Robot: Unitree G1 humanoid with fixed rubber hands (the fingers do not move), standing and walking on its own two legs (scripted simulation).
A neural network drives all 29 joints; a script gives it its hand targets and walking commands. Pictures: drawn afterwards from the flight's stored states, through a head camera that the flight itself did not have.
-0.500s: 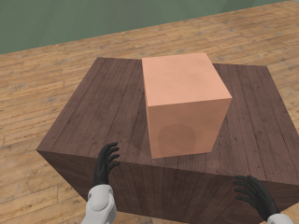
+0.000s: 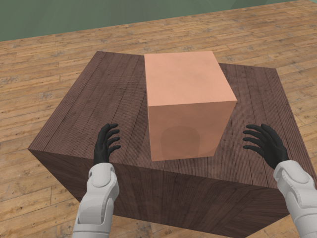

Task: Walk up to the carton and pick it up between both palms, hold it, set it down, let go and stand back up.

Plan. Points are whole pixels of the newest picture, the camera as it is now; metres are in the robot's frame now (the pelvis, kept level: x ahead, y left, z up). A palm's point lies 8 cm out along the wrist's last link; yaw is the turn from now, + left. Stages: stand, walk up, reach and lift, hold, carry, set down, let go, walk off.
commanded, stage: reach and lift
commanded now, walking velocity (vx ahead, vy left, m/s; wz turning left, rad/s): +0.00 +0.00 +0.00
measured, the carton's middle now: (180, 108) +0.46 -0.01 +0.05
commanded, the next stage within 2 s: none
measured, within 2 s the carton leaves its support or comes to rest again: neither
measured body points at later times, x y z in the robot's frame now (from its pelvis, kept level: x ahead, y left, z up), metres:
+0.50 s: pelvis +0.00 +0.02 +0.00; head +0.01 +0.01 +0.45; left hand +0.34 +0.18 +0.12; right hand +0.38 -0.23 +0.11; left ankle -0.04 +0.18 -0.75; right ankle +0.05 -0.09 -0.75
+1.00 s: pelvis +0.00 +0.01 +0.00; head +0.03 -0.01 +0.45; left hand +0.39 +0.18 +0.17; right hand +0.45 -0.23 +0.16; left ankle -0.04 +0.18 -0.75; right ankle +0.05 -0.09 -0.75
